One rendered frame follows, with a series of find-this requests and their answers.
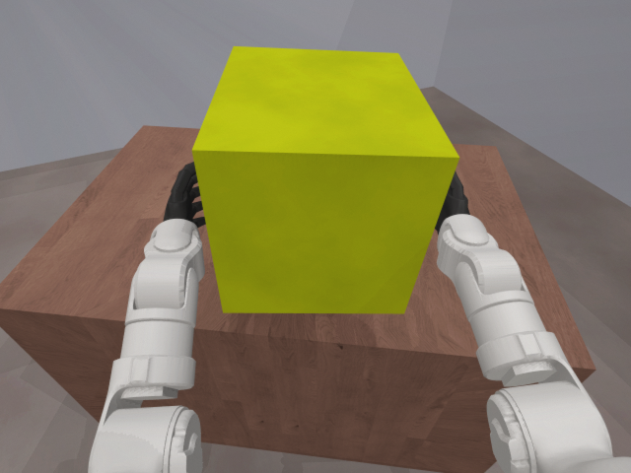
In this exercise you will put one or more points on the left robot hand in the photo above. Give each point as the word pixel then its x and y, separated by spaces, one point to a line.
pixel 180 204

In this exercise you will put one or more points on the carton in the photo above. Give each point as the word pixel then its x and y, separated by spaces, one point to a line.
pixel 322 175

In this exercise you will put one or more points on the left robot upper arm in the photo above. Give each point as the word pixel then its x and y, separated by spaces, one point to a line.
pixel 149 440

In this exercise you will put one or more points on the pedestal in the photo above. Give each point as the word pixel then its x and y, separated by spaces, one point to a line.
pixel 395 389

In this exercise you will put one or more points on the right robot upper arm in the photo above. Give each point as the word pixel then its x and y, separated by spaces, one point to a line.
pixel 549 427

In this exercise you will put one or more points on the right robot forearm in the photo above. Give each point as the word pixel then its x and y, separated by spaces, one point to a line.
pixel 513 345

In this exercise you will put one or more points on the right robot hand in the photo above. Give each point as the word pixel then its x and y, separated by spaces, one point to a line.
pixel 455 202

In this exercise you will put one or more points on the left robot forearm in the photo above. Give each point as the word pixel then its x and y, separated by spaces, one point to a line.
pixel 156 356

